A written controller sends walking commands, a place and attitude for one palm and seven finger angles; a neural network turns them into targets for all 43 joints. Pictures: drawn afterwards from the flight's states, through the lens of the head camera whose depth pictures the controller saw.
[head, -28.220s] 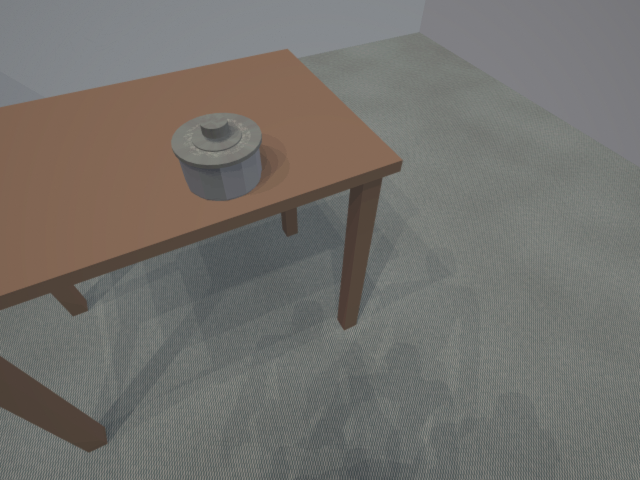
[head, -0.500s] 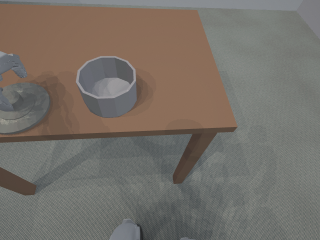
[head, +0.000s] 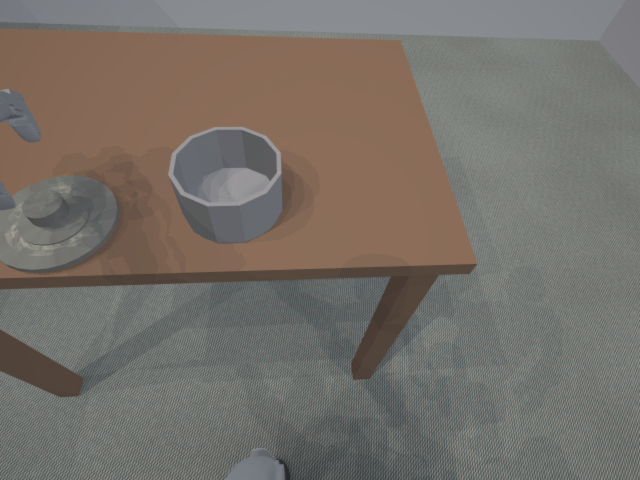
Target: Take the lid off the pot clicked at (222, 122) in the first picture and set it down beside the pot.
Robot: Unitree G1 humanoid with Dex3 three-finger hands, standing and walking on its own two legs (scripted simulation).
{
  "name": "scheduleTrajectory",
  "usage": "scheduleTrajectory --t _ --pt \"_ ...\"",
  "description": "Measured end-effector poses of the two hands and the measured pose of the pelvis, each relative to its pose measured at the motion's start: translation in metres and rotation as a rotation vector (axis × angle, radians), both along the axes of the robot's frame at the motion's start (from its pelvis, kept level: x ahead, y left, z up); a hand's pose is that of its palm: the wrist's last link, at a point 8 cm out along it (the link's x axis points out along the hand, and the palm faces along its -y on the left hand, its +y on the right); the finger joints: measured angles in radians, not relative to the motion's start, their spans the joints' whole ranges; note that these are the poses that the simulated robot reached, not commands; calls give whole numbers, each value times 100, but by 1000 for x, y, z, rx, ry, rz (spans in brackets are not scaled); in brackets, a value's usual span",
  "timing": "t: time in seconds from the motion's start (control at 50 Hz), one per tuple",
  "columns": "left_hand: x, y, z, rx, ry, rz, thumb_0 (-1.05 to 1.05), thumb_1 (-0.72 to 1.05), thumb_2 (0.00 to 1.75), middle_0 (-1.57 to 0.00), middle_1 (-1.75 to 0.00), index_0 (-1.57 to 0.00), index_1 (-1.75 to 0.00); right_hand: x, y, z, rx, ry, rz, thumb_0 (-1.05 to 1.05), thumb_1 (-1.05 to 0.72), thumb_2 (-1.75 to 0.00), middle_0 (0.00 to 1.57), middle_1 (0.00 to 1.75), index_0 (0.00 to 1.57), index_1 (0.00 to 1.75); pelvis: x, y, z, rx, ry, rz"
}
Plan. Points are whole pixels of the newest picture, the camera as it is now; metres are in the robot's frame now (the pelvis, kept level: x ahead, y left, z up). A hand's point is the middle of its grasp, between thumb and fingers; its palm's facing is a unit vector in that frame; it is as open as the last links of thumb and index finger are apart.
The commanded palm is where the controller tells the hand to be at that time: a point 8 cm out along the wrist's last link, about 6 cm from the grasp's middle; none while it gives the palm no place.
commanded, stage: raise the empty hand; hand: left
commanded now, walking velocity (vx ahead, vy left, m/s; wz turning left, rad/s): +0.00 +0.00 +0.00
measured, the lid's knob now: (46, 208) +0.46 +0.35 +0.04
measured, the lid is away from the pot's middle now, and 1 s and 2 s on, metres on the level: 0.24 0.24 0.24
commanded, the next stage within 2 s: draw the hand back to the body in 0.60 s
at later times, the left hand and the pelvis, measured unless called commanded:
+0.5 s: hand out of the picture +0.46 +0.36 +0.19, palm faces -0.34 -0.13 -0.93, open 11.0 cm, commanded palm +0.48 +0.35 +0.26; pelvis +0.00 +0.00 +0.01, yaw +0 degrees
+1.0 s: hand out of the picture +0.44 +0.34 +0.19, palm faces -0.32 -0.12 -0.94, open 11.0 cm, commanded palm +0.42 +0.34 +0.25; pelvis +0.01 -0.01 +0.01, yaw +1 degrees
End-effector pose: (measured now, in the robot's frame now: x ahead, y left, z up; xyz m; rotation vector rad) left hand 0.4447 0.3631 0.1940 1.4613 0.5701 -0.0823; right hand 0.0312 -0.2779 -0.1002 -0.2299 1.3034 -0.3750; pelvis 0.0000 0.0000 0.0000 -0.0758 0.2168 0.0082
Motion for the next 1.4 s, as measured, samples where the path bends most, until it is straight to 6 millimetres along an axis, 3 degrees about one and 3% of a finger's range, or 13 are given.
scheduleTrajectory --t 0.6,0.88,1.2,1.3,1.4 --pt "12 -6 61 23 -68 35 0 2 61 -35 -89 -35 -89 6 8 3 38 -11 13 1 -90 -90 20 30 21 30 4 3 8 10 -21 7" --pt "8 -18 57 28 -70 12 0 2 61 -35 -89 -35 -89 18 3 2 69 -27 17 1 -91 -90 20 29 21 30 6 -4 10 21 -33 9" --pt "-31 -24 47 36 -98 -9 0 2 61 -35 -89 -35 -89 73 4 8 115 -150 89 1 -91 -90 20 29 20 30 4 -13 15 29 -81 27" --pt "-47 -33 50 -636 -608 49 0 1 61 -35 -89 -35 -89 94 15 21 106 -263 189 1 -91 -90 20 29 20 30 6 -17 21 42 -137 10" --pt "-61 -43 48 -930 -901 155 0 2 61 -35 -88 -35 -88 110 16 37 99 -362 231 1 -91 -90 20 29 21 30 13 -26 27 52 -174 -7"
